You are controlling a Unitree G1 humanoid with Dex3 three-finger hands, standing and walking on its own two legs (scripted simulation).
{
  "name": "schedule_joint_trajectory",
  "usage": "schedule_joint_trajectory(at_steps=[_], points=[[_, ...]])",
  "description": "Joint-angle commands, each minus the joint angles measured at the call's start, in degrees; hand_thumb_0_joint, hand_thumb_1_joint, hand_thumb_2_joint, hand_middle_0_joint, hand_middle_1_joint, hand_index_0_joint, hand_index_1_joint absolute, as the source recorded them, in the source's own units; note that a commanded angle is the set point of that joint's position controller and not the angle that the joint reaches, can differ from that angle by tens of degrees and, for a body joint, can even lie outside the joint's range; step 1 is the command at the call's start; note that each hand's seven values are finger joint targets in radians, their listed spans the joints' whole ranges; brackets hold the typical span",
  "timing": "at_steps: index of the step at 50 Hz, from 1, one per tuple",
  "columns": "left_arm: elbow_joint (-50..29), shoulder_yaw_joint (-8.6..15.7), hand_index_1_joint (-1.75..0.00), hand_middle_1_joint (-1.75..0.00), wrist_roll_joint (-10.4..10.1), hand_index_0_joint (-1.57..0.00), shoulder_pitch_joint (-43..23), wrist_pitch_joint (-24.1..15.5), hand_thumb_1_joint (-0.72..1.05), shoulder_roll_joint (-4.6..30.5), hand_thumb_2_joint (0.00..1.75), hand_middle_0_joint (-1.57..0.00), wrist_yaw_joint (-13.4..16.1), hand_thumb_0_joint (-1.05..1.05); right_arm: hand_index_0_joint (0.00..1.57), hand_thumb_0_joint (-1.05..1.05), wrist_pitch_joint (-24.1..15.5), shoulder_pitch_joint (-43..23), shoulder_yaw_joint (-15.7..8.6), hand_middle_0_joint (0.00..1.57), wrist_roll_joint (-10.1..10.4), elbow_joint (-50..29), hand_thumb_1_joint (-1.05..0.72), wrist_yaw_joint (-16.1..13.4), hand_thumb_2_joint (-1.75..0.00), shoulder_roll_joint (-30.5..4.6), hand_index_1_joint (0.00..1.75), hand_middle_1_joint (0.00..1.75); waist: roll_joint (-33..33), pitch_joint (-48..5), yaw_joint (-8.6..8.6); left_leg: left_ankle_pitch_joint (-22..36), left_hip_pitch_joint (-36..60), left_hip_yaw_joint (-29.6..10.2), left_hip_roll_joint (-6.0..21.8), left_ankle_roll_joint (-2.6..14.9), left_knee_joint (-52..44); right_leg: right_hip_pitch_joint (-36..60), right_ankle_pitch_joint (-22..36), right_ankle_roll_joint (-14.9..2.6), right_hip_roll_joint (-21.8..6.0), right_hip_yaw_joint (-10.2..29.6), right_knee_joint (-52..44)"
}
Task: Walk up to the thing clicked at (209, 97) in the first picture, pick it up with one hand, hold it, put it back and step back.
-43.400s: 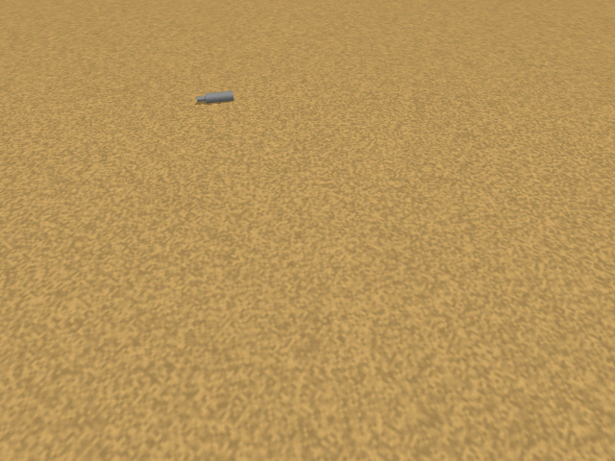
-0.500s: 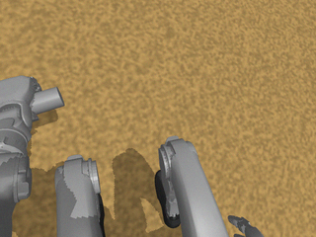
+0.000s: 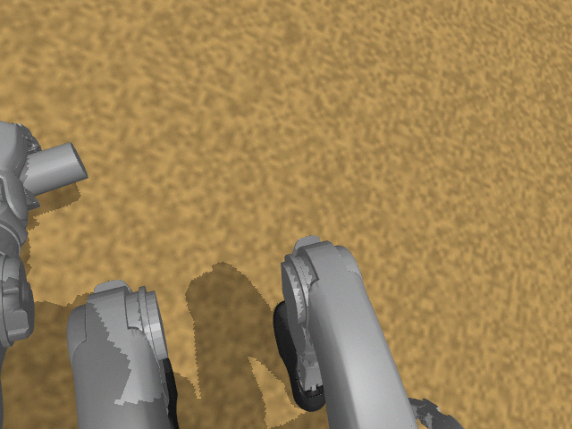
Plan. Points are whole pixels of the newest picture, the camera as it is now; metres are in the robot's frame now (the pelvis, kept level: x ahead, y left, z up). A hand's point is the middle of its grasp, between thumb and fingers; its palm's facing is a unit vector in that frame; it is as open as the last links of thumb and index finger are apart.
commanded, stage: lower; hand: left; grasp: from above
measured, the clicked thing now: out of the picture +0.48 +0.30 -0.21
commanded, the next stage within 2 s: rest in 0.26 s
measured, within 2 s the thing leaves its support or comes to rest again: rests again in 1.02 s
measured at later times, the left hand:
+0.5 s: hand (32, 188) +0.48 +0.27 -0.24, palm faces -0.44 -0.13 -0.89, open 8.4 cm
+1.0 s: hand (44, 192) +0.48 +0.26 -0.27, palm faces -0.43 -0.15 -0.89, open 8.4 cm
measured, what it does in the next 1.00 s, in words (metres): stands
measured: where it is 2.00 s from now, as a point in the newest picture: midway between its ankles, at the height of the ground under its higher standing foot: (235, 399)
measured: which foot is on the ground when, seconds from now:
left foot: down 0.00-1.00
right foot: down 0.00-1.00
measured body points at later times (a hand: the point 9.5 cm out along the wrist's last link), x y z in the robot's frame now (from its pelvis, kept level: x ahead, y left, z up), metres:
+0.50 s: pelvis +0.00 +0.00 -0.03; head +0.28 +0.07 +0.32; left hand +0.50 +0.27 -0.19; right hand +0.01 -0.27 -0.11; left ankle +0.07 +0.13 -0.31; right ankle +0.10 -0.13 -0.31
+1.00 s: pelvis +0.00 +0.01 -0.03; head +0.29 +0.09 +0.30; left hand +0.50 +0.27 -0.22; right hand +0.00 -0.26 -0.10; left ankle +0.07 +0.13 -0.31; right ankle +0.10 -0.13 -0.31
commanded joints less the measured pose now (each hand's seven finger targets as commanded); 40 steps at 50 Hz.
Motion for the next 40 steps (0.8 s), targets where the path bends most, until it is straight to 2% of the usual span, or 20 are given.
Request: schedule_joint_trajectory(at_steps=[1,3,6,9,10,12,13,14,18,19,21,24,26,30,31,32,35,37,38,40], points=[[-7.8,0.1,-0.39,-0.39,-0.3,-1.25,-20.0,0.0,0.88,14.9,0.52,-1.26,2.4,0.00,0.20,0.00,-0.3,13.9,-3.8,0.20,0.2,0.5,-0.90,0.1,-0.90,-15.3,0.30,0.30,18.1,-39.5,-1.27,14.7,27.4,6.4,0.0,3.32,-13.1,22.1,15.2,-4.75,0.8,-7.0,-11.0],[-6.9,-0.5,-0.39,-0.39,-0.6,-1.25,-19.8,-0.3,0.86,14.2,0.53,-1.25,2.3,0.00,0.20,0.00,-0.3,13.9,-3.4,0.20,0.1,0.7,-0.90,0.3,-0.90,-15.2,0.30,0.30,16.6,-39.4,-1.69,14.9,26.8,6.3,0.1,3.51,-11.9,22.5,15.6,-4.47,0.9,-7.0,-10.9],[-7.8,0.1,-0.41,-0.41,-0.3,-1.23,-20.8,-1.3,0.85,16.3,0.52,-1.23,2.2,0.00,0.20,0.00,-0.7,14.2,-2.9,0.20,-0.4,0.4,-0.90,0.9,-0.90,-15.8,0.30,0.30,18.3,-39.5,-2.02,15.7,27.0,6.2,0.1,3.44,-10.8,23.5,16.4,-4.44,1.1,-7.2,-9.9],[-8.4,1.3,-0.42,-0.43,0.1,-1.24,-21.6,-2.2,0.87,18.5,0.50,-1.23,3.6,0.00,0.20,0.00,-0.7,13.3,-2.8,0.20,-0.5,0.0,-0.90,1.0,-0.90,-16.3,0.30,0.30,19.3,-41.3,-1.65,15.0,26.8,6.1,0.1,3.42,-10.4,24.1,16.2,-4.43,1.5,-7.6,-9.3],[-7.8,1.5,-0.42,-0.42,0.5,-1.25,-20.5,-2.3,0.88,18.1,0.51,-1.24,4.0,0.00,0.20,0.00,-0.8,14.0,-2.6,0.20,-0.8,0.0,-0.90,1.2,-0.90,-16.6,0.30,0.30,19.4,-40.3,-2.45,15.1,27.1,5.9,0.1,3.19,-10.5,23.7,16.0,-4.42,1.2,-8.0,-9.1],[-8.8,1.7,-0.41,-0.42,0.9,-1.26,-21.2,-2.7,0.88,19.2,0.51,-1.25,4.7,0.00,0.20,0.00,-0.9,13.3,-2.8,0.20,-0.8,0.0,-0.90,1.4,-0.90,-16.7,0.30,0.30,21.7,-40.9,-1.95,14.5,27.8,5.9,0.2,3.01,-10.6,22.5,15.4,-4.81,1.5,-8.3,-8.3],[-8.2,2.1,-0.41,-0.42,1.4,-1.27,-21.6,-2.6,0.91,19.7,0.51,-1.27,5.1,0.00,0.20,0.00,-1.0,13.4,-2.6,0.20,-1.0,-0.1,-0.90,1.6,-0.90,-16.7,0.30,0.30,21.7,-40.8,-2.55,14.3,28.2,5.9,0.2,3.07,-9.8,22.1,15.4,-4.71,1.5,-8.4,-8.1],[-8.4,2.6,-0.41,-0.41,1.2,-1.27,-20.3,-2.6,0.91,19.8,0.51,-1.27,5.7,0.00,0.20,0.00,-0.9,13.1,-2.8,0.20,-0.8,-0.2,-0.90,1.5,-0.90,-17.1,0.30,0.30,22.5,-40.3,-1.97,14.7,28.6,5.7,0.3,2.83,-10.6,21.4,15.4,-4.81,1.4,-8.6,-7.9],[-6.8,2.6,-0.41,-0.42,2.0,-1.28,-20.1,-2.0,0.92,19.6,0.52,-1.28,7.0,0.00,0.20,0.00,-1.2,12.9,-2.5,0.20,-1.2,0.0,-0.90,2.0,-0.90,-17.2,0.30,0.30,23.4,-38.5,-2.90,14.2,28.5,5.7,0.2,2.79,-9.8,19.6,15.3,-4.78,1.5,-9.0,-7.5],[-7.8,2.2,-0.36,-0.36,1.4,-1.26,-20.4,-2.0,0.90,19.3,0.50,-1.26,7.3,0.00,0.20,0.00,-1.1,12.3,-2.3,0.20,-1.2,-0.1,-0.89,2.1,-0.89,-16.9,0.30,0.30,23.8,-38.8,-2.52,14.4,27.5,5.8,0.4,3.00,-9.4,20.4,15.8,-4.77,1.7,-8.7,-7.4],[-4.9,1.9,-0.35,-0.36,1.9,-1.24,-20.4,-1.6,0.87,19.1,0.49,-1.23,7.5,0.00,0.20,0.00,-1.3,13.1,-2.0,0.20,-1.4,0.2,-0.89,2.4,-0.89,-17.6,0.30,0.30,21.9,-37.6,-3.85,14.5,27.0,5.5,0.3,3.11,-8.7,19.7,16.0,-4.61,1.6,-9.0,-7.2],[-3.5,1.7,-0.36,-0.37,1.1,-1.19,-20.7,-1.7,0.82,19.3,0.46,-1.18,7.6,0.00,0.20,0.00,-1.9,13.0,-1.5,0.20,-1.7,0.1,-0.89,2.8,-0.89,-18.1,0.30,0.30,20.5,-36.6,-4.76,14.6,25.9,5.0,0.5,3.38,-7.9,20.5,16.2,-4.44,1.9,-9.3,-7.4],[-1.8,2.4,-0.34,-0.35,0.5,-1.19,-19.1,-1.7,0.81,20.4,0.45,-1.18,8.2,0.00,0.20,0.00,-2.1,12.8,-1.0,0.20,-1.5,-0.1,-0.89,2.8,-0.89,-18.4,0.30,0.30,19.8,-36.0,-3.96,14.9,24.8,4.8,0.4,3.29,-8.3,21.6,16.4,-4.42,1.9,-9.5,-7.2],[-0.1,1.2,-0.36,-0.38,1.0,-1.21,-20.5,-2.3,0.84,20.4,0.45,-1.19,8.0,0.00,0.20,0.00,-2.9,13.1,0.0,0.20,-1.9,0.1,-0.89,3.6,-0.89,-18.9,0.30,0.30,20.6,-34.5,-5.66,15.7,25.5,4.1,0.7,3.17,-7.2,21.0,17.1,-4.53,2.1,-10.2,-6.2],[-1.6,1.6,-0.36,-0.36,0.8,-1.19,-20.2,-2.6,0.82,21.6,0.45,-1.18,8.1,0.00,0.20,0.00,-3.0,12.5,0.1,0.20,-1.9,-0.2,-0.89,3.6,-0.89,-19.1,0.30,0.30,20.8,-36.2,-5.14,15.7,25.4,3.9,0.8,3.29,-7.4,22.2,17.1,-4.47,2.4,-10.2,-6.6],[0.2,1.0,-0.36,-0.37,0.6,-1.20,-20.3,-2.6,0.83,21.1,0.45,-1.19,8.1,0.00,0.20,0.00,-3.2,12.5,0.5,0.20,-2.0,-0.1,-0.89,3.7,-0.90,-19.0,0.30,0.30,20.5,-35.0,-5.65,15.1,25.2,4.0,0.8,3.39,-6.6,22.0,17.0,-4.40,2.4,-10.1,-6.5],[-0.2,2.0,-0.35,-0.36,0.8,-1.23,-19.2,-3.0,0.86,22.8,0.43,-1.21,8.9,0.00,0.20,0.00,-3.8,12.0,0.8,0.20,-2.2,-0.3,-0.89,4.0,-0.89,-19.7,0.30,0.30,22.9,-34.9,-4.84,15.9,27.0,3.7,0.9,2.85,-7.3,21.6,17.0,-4.70,2.5,-10.6,-6.0],[-1.5,2.5,-0.36,-0.37,1.2,-1.22,-19.3,-3.1,0.85,23.6,0.43,-1.20,9.8,0.00,0.20,0.00,-3.8,11.5,1.0,0.20,-2.2,-0.5,-0.89,4.0,-0.90,-20.0,0.30,0.30,24.3,-37.1,-5.03,17.5,28.4,3.4,1.1,2.62,-7.2,22.8,18.5,-4.70,2.7,-10.8,-5.7],[-0.8,1.9,-0.35,-0.37,1.5,-1.21,-20.3,-3.1,0.85,22.8,0.43,-1.20,10.0,0.00,0.20,0.00,-4.0,12.0,1.4,0.20,-2.5,-0.3,-0.89,4.4,-0.89,-19.8,0.30,0.30,24.6,-35.6,-6.16,17.8,28.3,3.5,1.1,2.56,-6.9,22.6,19.1,-4.65,2.6,-10.9,-5.5],[-0.2,2.2,-0.35,-0.37,1.8,-1.21,-19.9,-3.0,0.84,23.8,0.44,-1.19,10.8,0.00,0.20,0.00,-4.1,11.5,1.4,0.20,-2.5,-0.3,-0.89,4.6,-0.89,-20.1,0.30,0.30,24.5,-35.3,-5.86,17.0,27.8,3.3,1.2,2.67,-6.8,21.8,18.5,-4.64,2.8,-11.1,-5.6]])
